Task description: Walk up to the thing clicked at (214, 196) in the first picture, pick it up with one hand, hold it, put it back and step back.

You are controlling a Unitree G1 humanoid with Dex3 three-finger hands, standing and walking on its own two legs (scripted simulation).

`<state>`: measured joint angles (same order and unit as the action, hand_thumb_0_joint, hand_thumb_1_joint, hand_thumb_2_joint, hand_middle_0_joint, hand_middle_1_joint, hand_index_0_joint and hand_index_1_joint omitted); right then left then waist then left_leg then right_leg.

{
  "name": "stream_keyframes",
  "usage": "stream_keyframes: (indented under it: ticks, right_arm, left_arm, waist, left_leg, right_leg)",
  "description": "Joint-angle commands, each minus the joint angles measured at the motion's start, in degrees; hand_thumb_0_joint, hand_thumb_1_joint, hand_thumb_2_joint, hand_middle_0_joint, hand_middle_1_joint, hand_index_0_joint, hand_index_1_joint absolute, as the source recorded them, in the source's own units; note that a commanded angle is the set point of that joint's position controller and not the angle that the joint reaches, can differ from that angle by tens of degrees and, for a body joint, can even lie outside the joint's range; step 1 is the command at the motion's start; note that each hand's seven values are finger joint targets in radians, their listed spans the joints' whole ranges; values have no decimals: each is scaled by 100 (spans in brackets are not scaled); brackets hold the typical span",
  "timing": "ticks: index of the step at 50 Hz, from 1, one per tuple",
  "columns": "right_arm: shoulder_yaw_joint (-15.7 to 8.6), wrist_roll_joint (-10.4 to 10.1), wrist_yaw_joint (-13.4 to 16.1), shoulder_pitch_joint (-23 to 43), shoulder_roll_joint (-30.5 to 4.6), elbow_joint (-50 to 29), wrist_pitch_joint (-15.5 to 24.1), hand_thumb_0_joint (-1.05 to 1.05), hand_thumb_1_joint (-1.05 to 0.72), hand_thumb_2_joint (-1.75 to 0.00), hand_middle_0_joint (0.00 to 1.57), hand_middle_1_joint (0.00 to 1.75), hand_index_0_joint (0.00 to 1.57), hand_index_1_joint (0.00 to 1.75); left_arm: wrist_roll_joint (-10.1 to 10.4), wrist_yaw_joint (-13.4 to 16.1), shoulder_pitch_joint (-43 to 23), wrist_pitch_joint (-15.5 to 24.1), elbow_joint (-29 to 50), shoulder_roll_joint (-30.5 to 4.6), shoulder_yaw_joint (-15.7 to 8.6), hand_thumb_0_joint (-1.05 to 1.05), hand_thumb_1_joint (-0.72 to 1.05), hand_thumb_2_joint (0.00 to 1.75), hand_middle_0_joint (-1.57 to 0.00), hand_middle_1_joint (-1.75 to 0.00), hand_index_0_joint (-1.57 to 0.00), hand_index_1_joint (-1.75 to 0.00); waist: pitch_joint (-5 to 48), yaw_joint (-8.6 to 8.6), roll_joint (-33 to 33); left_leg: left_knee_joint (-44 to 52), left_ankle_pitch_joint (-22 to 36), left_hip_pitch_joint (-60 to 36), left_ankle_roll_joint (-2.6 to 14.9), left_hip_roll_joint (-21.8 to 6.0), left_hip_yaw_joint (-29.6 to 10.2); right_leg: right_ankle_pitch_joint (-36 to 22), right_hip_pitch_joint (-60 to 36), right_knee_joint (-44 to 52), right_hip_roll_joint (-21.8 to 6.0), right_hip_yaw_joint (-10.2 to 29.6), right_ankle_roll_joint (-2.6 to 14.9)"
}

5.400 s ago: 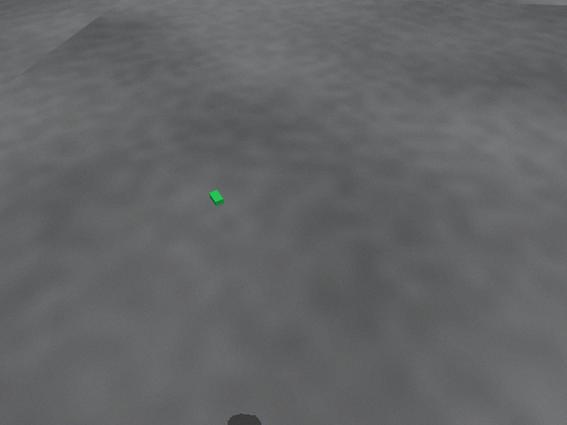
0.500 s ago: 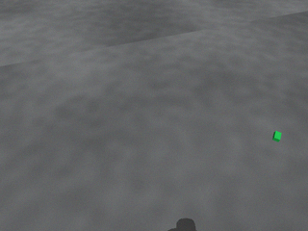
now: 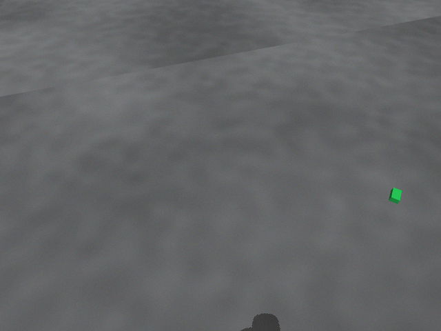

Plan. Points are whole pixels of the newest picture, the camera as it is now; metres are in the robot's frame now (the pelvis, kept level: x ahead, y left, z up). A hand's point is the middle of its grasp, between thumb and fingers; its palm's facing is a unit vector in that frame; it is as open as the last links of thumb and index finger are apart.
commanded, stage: stand
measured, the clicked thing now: (395, 195) +0.93 -0.95 -0.77
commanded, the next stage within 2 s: walk up in 0.72 s
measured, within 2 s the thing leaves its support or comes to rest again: neither
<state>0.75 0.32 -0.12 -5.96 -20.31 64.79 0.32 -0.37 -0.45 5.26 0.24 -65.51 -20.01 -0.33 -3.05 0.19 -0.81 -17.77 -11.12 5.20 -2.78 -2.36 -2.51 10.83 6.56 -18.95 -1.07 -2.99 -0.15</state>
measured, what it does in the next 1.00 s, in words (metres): shifts its weight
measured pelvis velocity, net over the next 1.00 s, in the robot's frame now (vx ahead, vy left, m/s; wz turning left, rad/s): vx -0.03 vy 0.06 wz -0.24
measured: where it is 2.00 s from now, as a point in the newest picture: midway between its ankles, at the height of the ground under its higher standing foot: outside the picture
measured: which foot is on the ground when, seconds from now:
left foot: down 0.00-1.00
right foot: down 0.00-0.96, up 0.98-1.00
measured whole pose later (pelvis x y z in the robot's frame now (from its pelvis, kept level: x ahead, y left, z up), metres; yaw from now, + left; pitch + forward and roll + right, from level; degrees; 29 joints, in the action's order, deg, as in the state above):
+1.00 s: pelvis -0.03 +0.06 -0.02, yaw -14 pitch +0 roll +0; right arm -5.4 1.1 -1.0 -4.0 -22.1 49.9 -0.2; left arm -1.4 0.5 10.3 -2.7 -53.4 -24.0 -2.7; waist -8.5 0.9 3.2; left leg -33.8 -16.3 16.0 0.5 0.7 -1.1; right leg 16.9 23.1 -38.4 1.5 11.4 -0.5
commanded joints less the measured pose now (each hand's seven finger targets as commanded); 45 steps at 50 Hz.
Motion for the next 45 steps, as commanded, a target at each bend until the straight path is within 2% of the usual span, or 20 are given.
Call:
stream_keyframes:
  ticks: [1,4,10,16,22,26,31,35,36,37,38,39,40,41,42,43,44,45]
  right_arm:
    - [-228,10,80,182,-1215,-303,114,0,-90,-90,20,30,20,30]
    - [-236,17,77,144,-1204,-308,103,0,-90,-90,20,30,20,30]
    - [-237,21,82,154,-1211,-325,129,0,-90,-90,20,30,20,30]
    - [-231,17,82,108,-1202,-322,122,0,-90,-90,20,30,20,30]
    - [-243,15,90,119,-1218,-351,121,0,-90,-90,20,30,20,30]
    - [-243,24,78,99,-1234,-353,110,0,-90,-90,20,30,20,30]
    - [-233,20,77,91,-1219,-378,117,0,-90,-90,20,30,20,30]
    - [-238,30,85,82,-1210,-381,104,0,-90,-90,20,30,20,30]
    - [-664,62,42,409,-1873,-807,61,0,-90,-90,20,30,20,30]
    - [-639,39,26,424,-1646,-984,22,0,-90,-90,20,30,20,30]
    - [-631,39,5,436,-1497,-1077,-5,0,-90,-90,20,30,20,30]
    - [-612,34,-11,384,-1320,-1139,-29,0,-90,-90,20,30,20,30]
    - [-608,-75,6,381,-1139,-1281,-49,0,-90,-90,20,30,20,30]
    - [-645,-84,-7,283,-1136,-1349,-79,0,-90,-90,20,30,20,30]
    - [-670,-103,-36,180,-1117,-1387,-88,0,-90,-90,20,30,20,30]
    - [-734,-103,-62,69,-1111,-1394,-89,0,-90,-90,20,30,20,30]
    - [-772,-99,-74,-195,-1115,-1429,-92,0,-90,-90,20,30,20,30]
    - [-822,-46,-78,-311,-1123,-1459,-84,0,-90,-90,20,30,20,30]
  left_arm:
    - [3,73,-214,129,321,-1258,-245,0,90,90,-20,-30,-20,-30]
    - [-10,75,-243,123,329,-1256,-248,0,90,90,-20,-30,-20,-30]
    - [4,62,-182,122,339,-1258,-261,0,90,90,-20,-30,-20,-30]
    - [1,69,-181,120,352,-1262,-253,0,90,90,-20,-30,-20,-30]
    - [-5,74,-136,131,364,-1247,-247,0,90,90,-20,-30,-20,-30]
    - [-7,78,-127,135,373,-1253,-245,0,90,90,-20,-30,-20,-30]
    - [-5,76,-89,148,365,-1251,-242,0,90,90,-20,-30,-20,-30]
    - [-16,84,-172,129,380,-1274,-249,0,90,90,-20,-30,-20,-30]
    - [-5,95,99,32,764,-1650,-387,0,90,90,-20,-30,-20,-30]
    - [4,133,259,55,828,-1730,-433,0,90,90,-20,-30,-20,-30]
    - [-21,159,327,57,878,-1797,-474,0,90,90,-20,-30,-20,-30]
    - [-69,181,394,81,956,-1906,-544,0,90,90,-20,-30,-20,-30]
    - [-118,174,614,117,1063,-1979,-644,0,90,90,-20,-30,-20,-30]
    - [-165,172,559,115,1216,-2006,-660,0,90,90,-20,-30,-20,-30]
    - [-183,165,418,97,1381,-1854,-630,0,90,90,-20,-30,-20,-30]
    - [-214,157,210,71,1499,-1728,-593,0,90,90,-20,-30,-20,-30]
    - [-233,158,14,57,1637,-1651,-577,0,90,90,-20,-30,-20,-30]
    - [-217,149,-66,23,1749,-1539,-541,0,90,90,-20,-30,-20,-30]
  waist:
    - [430,18,63]
    - [372,0,104]
    - [501,37,-2]
    - [444,8,45]
    - [523,20,127]
    - [456,14,65]
    - [509,22,95]
    - [388,6,63]
    - [297,-66,140]
    - [374,5,371]
    - [269,38,668]
    - [283,89,1261]
    - [386,259,1290]
    - [468,173,1329]
    - [455,86,1342]
    - [483,-63,1453]
    - [570,-217,1518]
    - [661,-290,1194]
  left_leg:
    - [202,1039,98,287,-503,-307]
    - [215,810,247,301,-479,-314]
    - [211,1108,189,291,-497,-327]
    - [213,992,162,291,-483,-316]
    - [132,1190,57,320,-507,-300]
    - [167,1036,103,320,-513,-301]
    - [122,1239,59,334,-513,-283]
    - [185,992,204,322,-507,-307]
    - [-1012,591,-74,424,-186,487]
    - [-1424,472,192,404,-37,430]
    - [-1656,-192,686,365,175,485]
    - [-2056,-1344,1541,334,390,435]
    - [-2933,-2173,1754,338,412,153]
    - [-3201,-2269,1622,386,227,-216]
    - [-3025,-2306,1443,418,199,-295]
    - [-2899,-2196,1233,471,114,-359]
    - [-2481,-1910,1029,473,74,-318]
    - [-2018,-1501,646,452,208,-124]
  right_leg:
    - [-828,-203,277,-661,552,114]
    - [-624,-216,327,-659,558,115]
    - [-888,-343,224,-673,553,138]
    - [-823,-230,270,-661,562,138]
    - [-1087,-270,240,-678,559,137]
    - [-949,-231,267,-669,571,128]
    - [-1164,-301,242,-687,565,111]
    - [-870,-271,268,-678,563,124]
    - [-2169,672,-191,-663,1391,295]
    - [-2587,649,-283,-841,1687,485]
    - [-2547,513,-176,-1018,2035,696]
    - [-2995,-118,-87,-1370,2568,1081]
    - [-2768,-190,34,-1803,3080,1502]
    - [-2319,117,3,-1826,3164,1626]
    - [-2036,400,-47,-1612,2975,1572]
    - [-1901,656,-137,-1329,2688,1419]
    - [-1871,803,-304,-1142,2521,1188]
    - [-1816,1061,-589,-834,2224,999]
